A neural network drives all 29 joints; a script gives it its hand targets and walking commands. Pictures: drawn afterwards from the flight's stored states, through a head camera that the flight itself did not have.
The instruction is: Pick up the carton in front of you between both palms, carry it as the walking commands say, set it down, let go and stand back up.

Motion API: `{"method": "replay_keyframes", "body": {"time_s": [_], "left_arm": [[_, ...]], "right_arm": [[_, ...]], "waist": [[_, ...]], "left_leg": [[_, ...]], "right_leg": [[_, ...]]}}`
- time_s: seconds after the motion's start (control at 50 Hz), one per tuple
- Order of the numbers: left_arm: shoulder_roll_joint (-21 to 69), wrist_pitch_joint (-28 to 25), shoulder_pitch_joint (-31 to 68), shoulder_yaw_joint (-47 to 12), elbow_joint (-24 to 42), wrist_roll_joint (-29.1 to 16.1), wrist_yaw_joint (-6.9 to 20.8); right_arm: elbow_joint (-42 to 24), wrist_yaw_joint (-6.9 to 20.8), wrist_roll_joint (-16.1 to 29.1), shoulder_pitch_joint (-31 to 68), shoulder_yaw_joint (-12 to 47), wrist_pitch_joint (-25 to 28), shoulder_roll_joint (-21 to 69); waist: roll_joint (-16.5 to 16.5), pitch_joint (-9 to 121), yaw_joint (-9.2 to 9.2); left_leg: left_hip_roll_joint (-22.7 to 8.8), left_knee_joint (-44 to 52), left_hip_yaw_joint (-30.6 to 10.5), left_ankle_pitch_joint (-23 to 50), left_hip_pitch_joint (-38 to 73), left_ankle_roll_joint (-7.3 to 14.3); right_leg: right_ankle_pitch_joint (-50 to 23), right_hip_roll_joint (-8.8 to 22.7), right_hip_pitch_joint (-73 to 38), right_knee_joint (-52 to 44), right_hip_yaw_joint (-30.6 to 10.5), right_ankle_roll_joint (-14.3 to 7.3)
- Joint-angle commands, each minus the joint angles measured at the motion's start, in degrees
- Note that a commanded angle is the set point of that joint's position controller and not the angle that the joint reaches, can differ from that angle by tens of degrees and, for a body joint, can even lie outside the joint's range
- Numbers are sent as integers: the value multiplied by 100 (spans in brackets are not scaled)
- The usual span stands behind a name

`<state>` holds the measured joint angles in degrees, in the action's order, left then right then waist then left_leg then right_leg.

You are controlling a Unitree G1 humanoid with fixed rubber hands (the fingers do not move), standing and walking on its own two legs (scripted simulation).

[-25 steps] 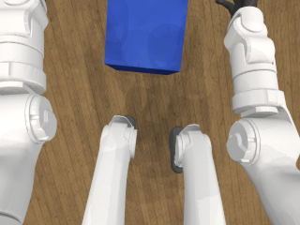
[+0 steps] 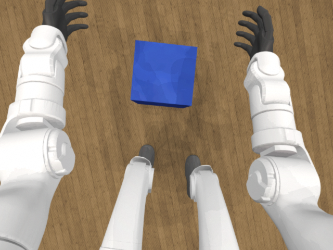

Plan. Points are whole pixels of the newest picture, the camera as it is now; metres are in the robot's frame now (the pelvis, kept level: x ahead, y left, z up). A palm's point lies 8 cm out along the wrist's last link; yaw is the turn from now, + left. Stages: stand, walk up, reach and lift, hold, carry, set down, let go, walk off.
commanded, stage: let go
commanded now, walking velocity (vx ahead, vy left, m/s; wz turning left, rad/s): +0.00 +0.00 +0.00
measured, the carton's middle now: (163, 79) +0.51 +0.06 -0.52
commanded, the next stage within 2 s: stand in 1.24 s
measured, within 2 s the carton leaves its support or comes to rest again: neither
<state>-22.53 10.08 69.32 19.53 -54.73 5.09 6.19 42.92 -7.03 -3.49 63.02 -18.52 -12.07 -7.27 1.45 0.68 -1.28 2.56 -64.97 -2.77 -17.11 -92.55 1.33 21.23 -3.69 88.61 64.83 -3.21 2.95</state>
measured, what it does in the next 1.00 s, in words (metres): rises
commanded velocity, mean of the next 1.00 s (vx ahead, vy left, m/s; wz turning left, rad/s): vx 0.00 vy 0.00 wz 0.00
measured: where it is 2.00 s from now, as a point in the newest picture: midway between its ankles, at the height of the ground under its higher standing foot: (168, 179)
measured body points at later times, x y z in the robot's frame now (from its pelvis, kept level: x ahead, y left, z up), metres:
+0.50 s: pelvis +0.06 -0.01 +0.10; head +0.24 +0.01 +0.51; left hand +0.36 +0.25 -0.01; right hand +0.38 -0.20 -0.01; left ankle +0.08 +0.10 -0.61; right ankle +0.06 -0.14 -0.61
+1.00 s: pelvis +0.09 -0.03 +0.13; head +0.11 -0.03 +0.58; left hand +0.25 +0.21 +0.06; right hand +0.27 -0.26 +0.06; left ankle +0.08 +0.10 -0.61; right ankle +0.06 -0.14 -0.61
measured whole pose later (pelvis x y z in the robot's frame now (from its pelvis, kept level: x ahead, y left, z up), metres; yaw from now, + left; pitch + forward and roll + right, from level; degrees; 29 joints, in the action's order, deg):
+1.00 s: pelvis +0.09 -0.03 +0.13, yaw +3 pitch -2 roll +1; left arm -12.2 5.9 -13.2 2.6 -24.6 0.3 4.4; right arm 24.9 3.8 -0.1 -12.9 -2.1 -5.4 -12.3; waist 0.9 -4.3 0.1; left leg 1.6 -24.2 -3.3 -13.5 -8.4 -0.5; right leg 17.2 -1.9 5.7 25.5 -3.5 -1.2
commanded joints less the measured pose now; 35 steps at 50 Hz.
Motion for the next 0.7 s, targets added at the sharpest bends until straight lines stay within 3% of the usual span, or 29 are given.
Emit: {"method": "replay_keyframes", "body": {"time_s": [0.0,0.08,0.22,0.4,0.58,0.68], "left_arm": [[-620,-89,494,70,790,241,-21],[-381,-155,-685,-86,1446,269,-76],[-57,-506,-2308,-370,2262,-68,-114],[298,-953,-4681,-720,2300,-338,-152],[454,-1203,-6513,-1102,2825,-502,-232],[493,-1173,-7490,-1308,3144,-528,-274]], "right_arm": [[-760,73,-274,326,19,105,-417],[-1223,186,-401,-777,252,194,-403],[-1647,381,-99,-2290,677,576,-428],[-1401,643,74,-4399,957,1043,-463],[-1854,838,207,-6034,1262,1315,-637],[-2109,910,286,-6919,1391,1321,-775]], "waist": [[-438,6012,-172],[-452,5965,-143],[-507,5193,-78],[-398,3902,49],[-186,2403,97],[-79,1603,100]], "left_leg": [[4,601,148,2716,5711,-203],[-23,961,98,3145,6479,-199],[-88,1533,-76,3552,7172,-212],[-157,2349,-110,3078,7325,-198],[-90,3270,87,2194,7782,-194],[-37,3794,175,2081,8388,-210]], "right_leg": [[-1169,-241,-1773,-852,650,128],[-1413,-231,-2238,-1249,675,81],[-1739,-102,-2944,-1868,469,-2],[-1917,61,-4299,-2602,299,-56],[-1882,153,-6150,-3437,198,-104],[-2081,173,-7103,-3958,146,-94]]}}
